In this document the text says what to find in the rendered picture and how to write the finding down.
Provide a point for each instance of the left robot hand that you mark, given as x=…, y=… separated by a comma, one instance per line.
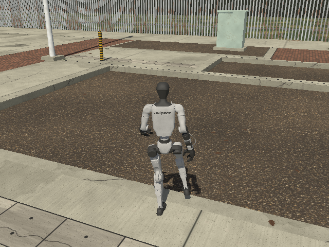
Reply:
x=148, y=131

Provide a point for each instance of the left robot forearm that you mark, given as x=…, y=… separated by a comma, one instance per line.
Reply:
x=143, y=132

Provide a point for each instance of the left robot upper arm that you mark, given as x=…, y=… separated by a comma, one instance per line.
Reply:
x=145, y=117

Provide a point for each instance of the right robot upper arm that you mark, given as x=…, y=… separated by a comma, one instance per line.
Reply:
x=181, y=117

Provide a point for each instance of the robot thigh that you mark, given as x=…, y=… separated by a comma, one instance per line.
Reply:
x=156, y=162
x=177, y=151

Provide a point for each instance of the right robot forearm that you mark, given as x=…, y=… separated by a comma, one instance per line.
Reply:
x=187, y=139

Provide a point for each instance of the robot left thigh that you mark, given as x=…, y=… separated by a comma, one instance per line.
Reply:
x=156, y=162

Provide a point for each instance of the right robot hand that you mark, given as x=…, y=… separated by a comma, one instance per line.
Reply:
x=191, y=155

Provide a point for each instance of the robot right thigh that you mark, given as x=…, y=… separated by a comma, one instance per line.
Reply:
x=177, y=151

